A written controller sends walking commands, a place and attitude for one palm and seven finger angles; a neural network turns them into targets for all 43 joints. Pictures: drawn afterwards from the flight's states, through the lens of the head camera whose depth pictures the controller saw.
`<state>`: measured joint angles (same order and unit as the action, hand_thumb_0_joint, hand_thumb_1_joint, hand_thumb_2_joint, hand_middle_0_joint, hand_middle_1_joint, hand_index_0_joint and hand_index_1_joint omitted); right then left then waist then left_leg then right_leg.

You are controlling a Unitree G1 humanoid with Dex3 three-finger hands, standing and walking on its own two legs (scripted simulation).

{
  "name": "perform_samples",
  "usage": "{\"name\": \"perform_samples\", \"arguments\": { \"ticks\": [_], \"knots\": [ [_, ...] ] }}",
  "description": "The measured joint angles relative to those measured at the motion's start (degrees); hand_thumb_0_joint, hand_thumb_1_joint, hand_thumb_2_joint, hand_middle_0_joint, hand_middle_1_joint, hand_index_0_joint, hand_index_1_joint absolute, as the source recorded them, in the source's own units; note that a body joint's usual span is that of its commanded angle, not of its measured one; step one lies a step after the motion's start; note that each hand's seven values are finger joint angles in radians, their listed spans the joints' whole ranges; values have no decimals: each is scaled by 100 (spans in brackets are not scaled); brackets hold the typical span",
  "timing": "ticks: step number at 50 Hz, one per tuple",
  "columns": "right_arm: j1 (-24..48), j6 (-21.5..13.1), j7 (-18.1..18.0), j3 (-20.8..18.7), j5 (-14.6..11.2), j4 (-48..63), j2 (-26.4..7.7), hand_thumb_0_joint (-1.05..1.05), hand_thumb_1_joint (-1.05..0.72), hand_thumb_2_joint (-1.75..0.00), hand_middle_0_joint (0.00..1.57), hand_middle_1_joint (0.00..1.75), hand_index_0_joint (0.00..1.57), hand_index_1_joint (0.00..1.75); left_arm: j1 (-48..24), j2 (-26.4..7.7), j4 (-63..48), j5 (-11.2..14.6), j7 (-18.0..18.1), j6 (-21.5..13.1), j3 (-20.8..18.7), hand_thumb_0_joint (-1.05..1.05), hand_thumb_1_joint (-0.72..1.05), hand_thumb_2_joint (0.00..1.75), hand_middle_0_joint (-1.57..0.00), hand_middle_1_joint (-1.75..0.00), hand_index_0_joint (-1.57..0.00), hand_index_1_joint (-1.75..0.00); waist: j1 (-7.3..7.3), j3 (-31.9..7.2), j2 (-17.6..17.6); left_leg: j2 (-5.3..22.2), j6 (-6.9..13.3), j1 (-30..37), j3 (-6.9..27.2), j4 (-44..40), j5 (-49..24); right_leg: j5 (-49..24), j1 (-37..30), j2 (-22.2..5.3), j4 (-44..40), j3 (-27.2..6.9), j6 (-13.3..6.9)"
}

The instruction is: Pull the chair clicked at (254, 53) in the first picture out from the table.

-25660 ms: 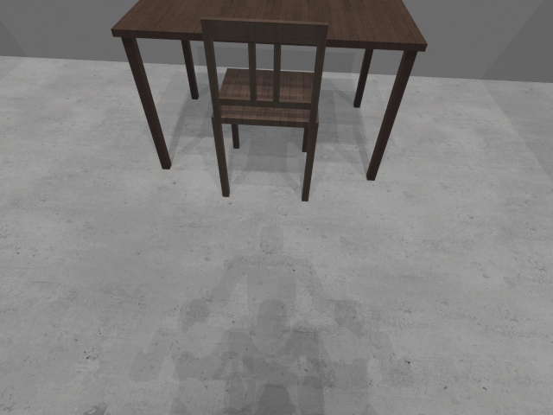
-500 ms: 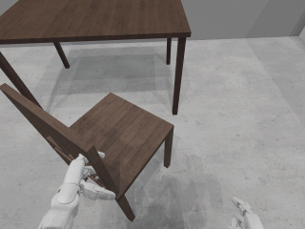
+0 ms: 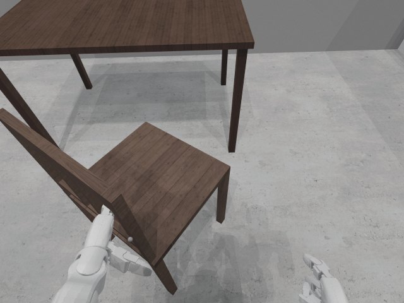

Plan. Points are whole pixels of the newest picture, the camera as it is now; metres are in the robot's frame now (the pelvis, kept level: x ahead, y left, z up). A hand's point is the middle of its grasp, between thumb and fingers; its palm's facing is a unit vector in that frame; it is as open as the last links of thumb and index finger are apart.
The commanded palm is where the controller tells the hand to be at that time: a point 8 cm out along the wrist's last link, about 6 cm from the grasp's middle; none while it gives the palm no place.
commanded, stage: draw the fingers out of the gap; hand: left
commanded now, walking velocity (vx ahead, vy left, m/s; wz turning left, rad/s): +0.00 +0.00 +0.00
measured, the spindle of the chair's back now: (71, 182) +0.43 +0.36 -0.07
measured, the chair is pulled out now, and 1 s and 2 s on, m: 0.52 0.52 0.52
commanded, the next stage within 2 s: draw the hand back to the body in 0.64 s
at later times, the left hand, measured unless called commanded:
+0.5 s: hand (120, 287) +0.17 +0.16 -0.03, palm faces +0.00 -0.95 -0.30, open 17.5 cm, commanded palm +0.14 +0.21 +0.00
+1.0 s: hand (98, 298) +0.14 +0.17 +0.04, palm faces +0.07 -0.99 -0.08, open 17.5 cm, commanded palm +0.10 +0.23 +0.05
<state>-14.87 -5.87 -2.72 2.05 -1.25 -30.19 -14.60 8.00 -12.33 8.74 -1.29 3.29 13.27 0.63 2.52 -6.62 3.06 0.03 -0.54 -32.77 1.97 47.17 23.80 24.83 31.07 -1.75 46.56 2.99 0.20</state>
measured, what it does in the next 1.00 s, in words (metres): stands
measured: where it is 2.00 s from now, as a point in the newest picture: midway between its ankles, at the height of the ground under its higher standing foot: outside the picture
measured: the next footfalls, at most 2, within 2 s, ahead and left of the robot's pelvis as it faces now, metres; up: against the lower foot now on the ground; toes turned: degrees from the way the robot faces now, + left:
none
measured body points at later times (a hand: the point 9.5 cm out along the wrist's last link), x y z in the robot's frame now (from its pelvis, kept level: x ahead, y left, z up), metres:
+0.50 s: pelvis -0.01 -0.01 -0.01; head +0.02 -0.02 +0.44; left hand +0.17 +0.21 -0.01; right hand +0.18 -0.23 -0.08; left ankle +0.00 +0.13 -0.70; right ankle -0.02 -0.12 -0.70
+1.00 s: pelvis -0.02 -0.01 -0.03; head +0.00 -0.01 +0.42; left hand +0.13 +0.22 +0.05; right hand +0.17 -0.23 -0.10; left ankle +0.00 +0.13 -0.70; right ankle -0.02 -0.12 -0.70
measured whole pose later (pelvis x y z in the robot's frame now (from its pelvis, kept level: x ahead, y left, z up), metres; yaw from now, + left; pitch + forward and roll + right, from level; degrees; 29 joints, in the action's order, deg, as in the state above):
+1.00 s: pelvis -0.02 -0.01 -0.03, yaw +2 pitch +9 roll -2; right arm -13.7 -15.6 -4.2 -0.4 -2.1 -32.6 -11.9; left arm 37.4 -11.9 -16.1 12.4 -8.8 -16.1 -5.1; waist -0.7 -7.9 2.8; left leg 0.5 -1.7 -41.4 5.1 59.8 27.9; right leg 29.0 37.9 -1.1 57.5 5.8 -0.9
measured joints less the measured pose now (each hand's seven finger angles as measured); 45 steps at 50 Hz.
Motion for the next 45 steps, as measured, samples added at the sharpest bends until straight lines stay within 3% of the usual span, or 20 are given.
{"name": "perform_samples", "arguments": {
  "ticks": [11, 25, 39, 42, 45],
  "knots": [
    [-140, -216, -94, -88, -2, 146, -23, 2, -90, -90, 20, 30, 21, 30, 1490, -120, -1142, 61, 6, -82, 103, -1, -54, 20, -1, 0, -1, 0, -56, -42, 26, 14, -28, -67, 87, 183, 110, 115, 15, 16, 138, 84, -27],
    [62, -385, -215, -21, -11, 199, 136, 2, -90, -90, 20, 30, 21, 30, 2018, -99, -1650, -3, -41, -92, 249, -1, -54, 20, -1, 0, -1, 0, -143, -107, 49, -11, -51, -227, 172, 445, 171, 213, 143, -6, 406, 163, -56],
    [-38, -409, -288, -162, -39, 263, 219, 2, -90, -90, 20, 30, 21, 30, 3156, -107, -2313, -28, -128, -230, 241, -1, -54, 20, -1, 0, -1, 0, -217, -234, 38, 6, -59, -384, 207, 660, 255, 284, 274, 13, 581, 192, -71],
    [-33, -623, -326, -181, -45, 157, 222, 2, -90, -90, 20, 30, 21, 30, 3322, -2, -2433, 558, -341, -845, 45, -1, -54, 20, -1, 0, -1, 0, -244, -208, 10, 16, -71, -497, 246, 798, 293, 313, 358, 26, 683, 228, -80],
    [-17, -840, -306, -215, -60, -11, 227, 2, -90, -90, 20, 30, 21, 30, 3300, 43, -2558, 940, -608, -1644, -152, -1, -54, 20, -1, 0, -1, 0, -299, -168, -13, 29, -89, -622, 295, 976, 345, 354, 451, 41, 819, 272, -94]
  ]
}}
